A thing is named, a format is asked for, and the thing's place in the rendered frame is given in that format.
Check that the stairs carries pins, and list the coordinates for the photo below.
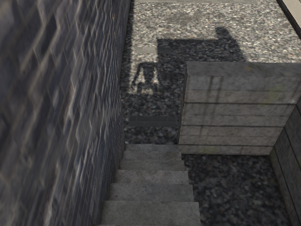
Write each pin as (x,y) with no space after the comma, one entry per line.
(151,188)

